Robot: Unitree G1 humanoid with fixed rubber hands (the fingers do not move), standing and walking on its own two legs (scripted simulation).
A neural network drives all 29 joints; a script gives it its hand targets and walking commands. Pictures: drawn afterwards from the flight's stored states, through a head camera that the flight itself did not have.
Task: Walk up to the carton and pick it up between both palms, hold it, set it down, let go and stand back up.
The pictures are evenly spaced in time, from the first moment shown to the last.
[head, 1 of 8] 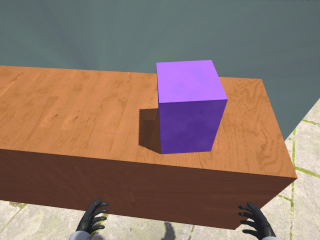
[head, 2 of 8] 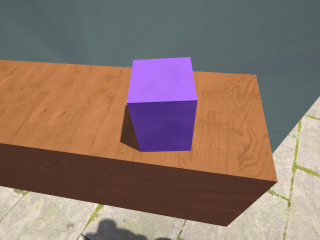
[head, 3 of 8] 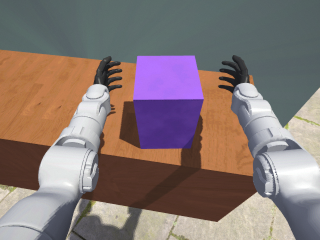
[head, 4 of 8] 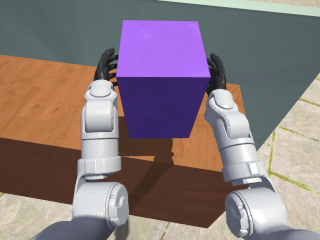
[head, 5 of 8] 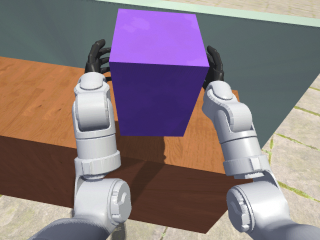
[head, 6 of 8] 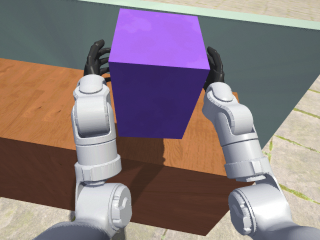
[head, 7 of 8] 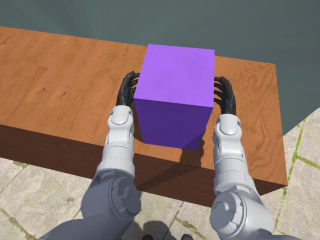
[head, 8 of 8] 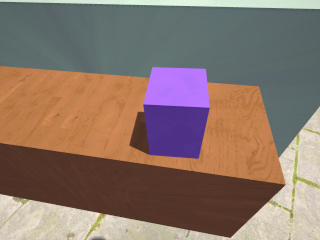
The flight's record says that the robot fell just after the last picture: no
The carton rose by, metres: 0.20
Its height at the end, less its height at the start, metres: +0.00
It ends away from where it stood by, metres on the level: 0.01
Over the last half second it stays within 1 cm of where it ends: yes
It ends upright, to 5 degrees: yes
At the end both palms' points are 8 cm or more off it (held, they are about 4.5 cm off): yes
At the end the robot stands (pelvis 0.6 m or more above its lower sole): yes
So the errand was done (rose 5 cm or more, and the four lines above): yes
